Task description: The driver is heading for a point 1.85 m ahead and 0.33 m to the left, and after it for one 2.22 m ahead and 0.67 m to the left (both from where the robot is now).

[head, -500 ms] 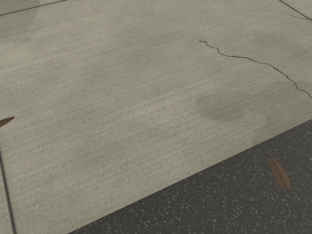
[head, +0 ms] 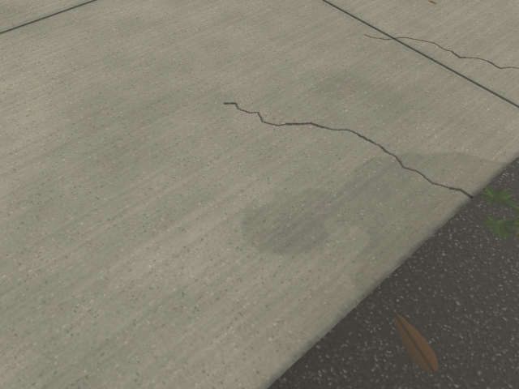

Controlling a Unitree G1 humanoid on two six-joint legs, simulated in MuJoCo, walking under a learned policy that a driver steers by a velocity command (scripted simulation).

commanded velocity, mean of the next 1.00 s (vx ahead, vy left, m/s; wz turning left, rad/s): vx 0.50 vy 0.00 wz -0.03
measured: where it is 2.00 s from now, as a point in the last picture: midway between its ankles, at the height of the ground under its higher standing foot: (279, 248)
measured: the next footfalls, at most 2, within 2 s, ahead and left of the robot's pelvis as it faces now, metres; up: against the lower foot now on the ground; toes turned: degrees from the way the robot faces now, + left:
right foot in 0.38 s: +0.33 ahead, -0.15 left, +0.00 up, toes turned -17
left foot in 1.04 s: +0.68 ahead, -0.03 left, -0.14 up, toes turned +8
